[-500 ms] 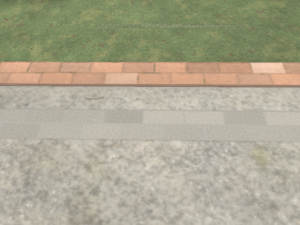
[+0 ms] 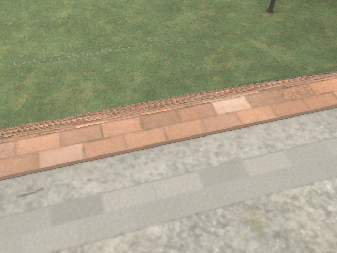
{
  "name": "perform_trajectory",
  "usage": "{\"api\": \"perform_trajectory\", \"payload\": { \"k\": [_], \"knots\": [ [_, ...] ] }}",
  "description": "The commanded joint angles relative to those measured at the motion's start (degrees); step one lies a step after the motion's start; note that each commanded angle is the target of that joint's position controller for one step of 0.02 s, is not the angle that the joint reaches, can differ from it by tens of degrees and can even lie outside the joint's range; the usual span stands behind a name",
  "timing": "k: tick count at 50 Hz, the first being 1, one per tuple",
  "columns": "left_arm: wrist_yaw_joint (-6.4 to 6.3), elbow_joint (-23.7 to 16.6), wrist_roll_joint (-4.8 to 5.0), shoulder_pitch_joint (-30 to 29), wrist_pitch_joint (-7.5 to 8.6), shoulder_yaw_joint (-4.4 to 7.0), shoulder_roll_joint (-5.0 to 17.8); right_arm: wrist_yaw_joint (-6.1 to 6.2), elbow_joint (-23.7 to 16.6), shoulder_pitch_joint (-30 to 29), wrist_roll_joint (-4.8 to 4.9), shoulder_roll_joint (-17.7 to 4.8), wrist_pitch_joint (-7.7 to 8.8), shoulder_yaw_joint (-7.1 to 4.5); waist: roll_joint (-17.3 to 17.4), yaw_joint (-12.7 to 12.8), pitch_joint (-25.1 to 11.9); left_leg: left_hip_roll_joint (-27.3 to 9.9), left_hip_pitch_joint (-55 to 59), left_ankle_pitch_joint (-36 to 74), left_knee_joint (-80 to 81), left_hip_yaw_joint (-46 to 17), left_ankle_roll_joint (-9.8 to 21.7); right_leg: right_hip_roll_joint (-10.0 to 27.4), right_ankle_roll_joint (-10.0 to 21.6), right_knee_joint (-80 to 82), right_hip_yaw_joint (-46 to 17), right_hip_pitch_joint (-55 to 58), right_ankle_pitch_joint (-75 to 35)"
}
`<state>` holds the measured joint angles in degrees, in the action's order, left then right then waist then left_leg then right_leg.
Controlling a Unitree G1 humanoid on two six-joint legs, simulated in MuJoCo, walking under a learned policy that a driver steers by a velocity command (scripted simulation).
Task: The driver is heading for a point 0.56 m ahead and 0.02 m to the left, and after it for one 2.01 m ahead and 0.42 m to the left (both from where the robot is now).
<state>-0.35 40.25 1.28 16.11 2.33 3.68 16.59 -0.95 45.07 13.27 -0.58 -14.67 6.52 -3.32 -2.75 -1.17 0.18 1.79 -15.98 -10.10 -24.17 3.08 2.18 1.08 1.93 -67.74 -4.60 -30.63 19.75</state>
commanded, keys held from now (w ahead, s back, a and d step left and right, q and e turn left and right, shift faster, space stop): w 0.34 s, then no key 0.66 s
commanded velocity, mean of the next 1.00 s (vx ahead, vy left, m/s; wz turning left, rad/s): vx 0.28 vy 0.00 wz -0.09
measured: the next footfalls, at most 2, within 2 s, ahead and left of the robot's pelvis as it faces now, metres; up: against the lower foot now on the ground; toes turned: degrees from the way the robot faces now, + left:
right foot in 0.34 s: +0.33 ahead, -0.16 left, +0.00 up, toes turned -5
left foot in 0.74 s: +0.45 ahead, +0.06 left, +0.00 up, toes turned -2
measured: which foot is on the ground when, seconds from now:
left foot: down 0.00-0.34, up 0.36-0.72, down 0.74-1.00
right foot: up 0.00-0.32, down 0.34-1.00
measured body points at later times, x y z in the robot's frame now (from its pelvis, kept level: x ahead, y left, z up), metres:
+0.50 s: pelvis +0.25 -0.07 +0.00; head +0.28 -0.08 +0.45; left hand +0.40 +0.19 -0.09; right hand +0.32 -0.35 -0.13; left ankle +0.21 +0.08 -0.66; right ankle +0.28 -0.16 -0.74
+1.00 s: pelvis +0.35 -0.04 -0.01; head +0.36 -0.03 +0.44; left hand +0.43 +0.21 -0.15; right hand +0.49 -0.29 -0.12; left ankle +0.40 +0.06 -0.74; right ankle +0.29 -0.16 -0.74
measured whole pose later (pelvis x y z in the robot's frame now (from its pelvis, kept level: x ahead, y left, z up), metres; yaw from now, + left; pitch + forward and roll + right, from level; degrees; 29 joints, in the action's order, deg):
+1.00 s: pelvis +0.35 -0.04 -0.01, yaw -3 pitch +1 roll -1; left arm -1.7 51.9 -0.6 13.3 -0.2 2.0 13.2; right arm -0.2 49.7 5.4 -0.3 -12.1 1.1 -1.6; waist -0.3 0.8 0.7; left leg 0.1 -20.1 -11.7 -31.2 0.6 1.3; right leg 0.3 -0.3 -28.9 1.8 -9.0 20.6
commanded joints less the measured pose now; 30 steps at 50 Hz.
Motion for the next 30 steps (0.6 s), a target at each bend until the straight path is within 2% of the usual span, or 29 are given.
{"api": "perform_trajectory", "payload": {
  "k": [1, 4, 8, 10, 12, 14, 15, 16, 17, 18, 19, 20, 21, 22, 24, 26, 28, 30],
  "knots": [
    [0.08, -4.45, -0.27, 0.31, 0.53, 0.54, 1.92, -0.32, -1.49, 0.57, 0.40, -6.73, 1.15, -1.52, 7.77, 1.17, -0.17, -15.34, 6.24, 6.25, 14.73, -15.22, 10.80, 4.22, -0.27, 4.33, -1.86, -8.49, -3.95],
    [0.33, -5.79, -0.98, -4.28, 1.18, -0.15, 1.16, -0.07, -0.11, 1.91, 0.94, -8.54, 0.84, -1.92, 6.20, 0.34, -0.30, -15.30, 8.67, 13.03, 15.53, -11.22, 11.10, 5.50, -1.01, 14.07, 0.05, -9.98, -11.32],
    [1.34, -7.37, -0.45, -12.00, 2.11, -0.86, -0.04, 0.18, 1.56, 5.07, 1.67, -10.01, -0.31, -1.88, 6.90, -2.75, 1.06, -13.31, 9.09, 12.81, 14.91, -6.01, 8.91, 4.03, -1.21, 27.57, 3.72, -5.54, -19.89],
    [1.88, -8.52, -0.03, -15.19, 2.26, -0.86, 0.22, 0.12, 2.60, 7.40, 1.99, -10.66, -0.87, -1.86, 7.35, -3.97, 1.91, -14.47, 10.99, 11.58, 14.23, -6.34, 8.68, 3.17, -1.00, 31.23, 4.64, -4.58, -19.48],
    [2.36, -9.63, 0.22, -17.15, 2.42, -0.63, 0.99, 0.11, 3.50, 8.55, 2.24, -11.20, -1.52, -1.90, 8.06, -4.00, 2.67, -16.27, 14.02, 12.08, 12.84, -7.23, 8.13, 2.46, 0.12, 34.09, 4.94, -4.25, -16.36],
    [2.65, -9.77, 0.04, -15.86, 2.64, -0.11, 2.28, 0.32, 4.07, 8.18, 2.52, -12.12, -2.17, -2.11, 8.88, -2.10, 2.10, -17.41, 16.14, 17.44, 9.62, -7.31, 7.17, 1.18, 1.88, 37.06, 5.76, -0.48, -12.93],
    [2.55, -8.61, -0.35, -11.55, 2.73, 0.63, 3.45, 0.51, 4.06, 7.01, 2.71, -12.56, -2.47, -2.13, 8.69, 0.98, -0.20, -16.35, 15.81, 25.56, 4.60, -5.64, 6.12, -0.50, 3.09, 39.76, 7.23, 6.48, -13.74],
    [2.13, -5.99, -0.78, -3.62, 2.63, 2.07, 5.99, 0.67, 4.12, 7.24, 2.58, -11.48, -2.59, -1.69, 7.29, 4.58, -5.32, -13.55, 13.28, 32.02, -5.09, -2.92, 4.68, -1.72, 4.73, 40.91, 7.90, 18.40, -14.90],
    [1.35, -4.04, -1.45, 7.10, 2.33, 3.50, 10.23, 0.84, 2.60, 6.54, 1.25, -8.78, -2.28, -0.45, 1.95, 8.96, -13.51, -10.68, 2.03, 20.87, -21.95, -0.14, 2.18, 7.77, 8.41, 38.96, -2.67, 35.64, -17.50],
    [1.19, -3.77, -2.10, 9.01, 2.05, 4.23, 15.67, 0.53, 1.00, 12.02, 0.62, -2.09, -1.06, 1.74, -13.46, 5.51, -19.24, -0.55, -20.76, -16.13, -42.46, -0.32, -1.79, 21.85, 17.68, 44.22, -28.92, 52.33, -16.32],
    [1.28, -3.77, -1.80, 9.62, 2.09, 2.96, 10.50, 0.28, 2.18, 10.32, 1.57, -7.38, -0.11, 0.51, -8.93, 7.24, -20.70, -1.96, -25.87, -23.33, -49.91, -8.19, -1.75, 22.46, 17.99, 47.18, -33.76, 51.03, -20.98],
    [1.37, -4.11, -1.81, 5.38, 2.26, 1.94, 8.33, 0.20, 0.86, 6.38, 2.55, -9.80, 0.07, -0.25, -6.41, 6.14, -13.26, -4.32, -27.71, -20.12, -51.55, -7.63, -1.74, 20.59, 16.14, 46.28, -23.59, 44.31, -32.91],
    [1.64, -4.34, -1.62, 1.60, 2.35, 1.26, 6.23, 0.46, 0.65, 4.06, 2.06, -9.16, -0.23, -0.10, -2.17, 4.34, -9.95, -6.38, -25.70, -16.83, -49.14, -6.53, -2.15, 17.45, 14.62, 46.12, -15.79, 37.42, -42.12],
    [1.97, -4.37, -1.39, -1.66, 2.37, 0.83, 4.60, 0.72, 0.63, 3.06, 1.13, -8.62, -0.82, -0.26, -0.19, 2.49, -7.10, -7.66, -23.67, -14.72, -45.23, -6.20, -2.67, 14.96, 13.34, 47.42, -11.08, 31.39, -45.15],
    [2.09, -3.76, -1.79, -4.54, 2.88, 0.63, 3.82, 0.98, 1.33, 5.01, 0.98, -6.48, -2.65, -0.16, -1.25, -0.72, -6.13, -8.36, -15.97, -11.49, -40.48, -5.99, -3.55, 12.93, 12.55, 50.80, -6.48, 22.86, -47.88],
    [1.73, -2.58, -2.16, -5.88, 3.38, 0.75, 4.46, 1.31, 1.54, 5.60, 0.68, -4.52, -3.75, 0.23, -1.69, -2.31, -5.60, -7.52, -12.33, -8.04, -34.18, -5.42, -4.57, 11.84, 12.97, 52.26, -2.31, 18.51, -51.57],
    [1.03, -1.56, -2.13, -6.87, 3.08, 0.88, 5.13, 1.38, 1.01, 2.99, 0.15, -3.31, -4.03, 0.77, -2.27, -2.20, -5.28, -7.10, -9.62, -2.71, -25.66, -4.85, -4.71, 10.27, 12.03, 52.39, 1.46, 16.46, -51.67],
    [0.54, -0.13, -2.11, -5.51, 2.53, 1.01, 5.86, 1.21, 0.59, -0.30, 0.13, -3.42, -4.11, 0.94, -2.83, -0.63, -5.90, -6.19, -7.50, 3.25, -19.34, -4.27, -4.50, 9.60, 11.18, 52.27, 2.80, 17.10, -49.47]
  ]
}}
